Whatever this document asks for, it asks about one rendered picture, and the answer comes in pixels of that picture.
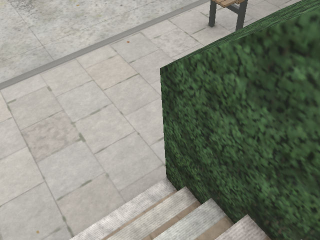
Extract stairs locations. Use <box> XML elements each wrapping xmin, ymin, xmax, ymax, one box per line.
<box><xmin>69</xmin><ymin>177</ymin><xmax>302</xmax><ymax>240</ymax></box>

